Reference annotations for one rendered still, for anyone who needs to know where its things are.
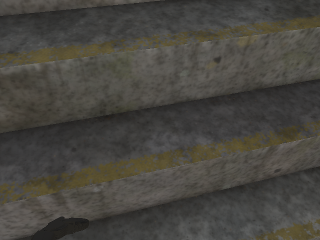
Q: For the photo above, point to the left robot hand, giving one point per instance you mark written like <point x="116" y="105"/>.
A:
<point x="60" y="227"/>

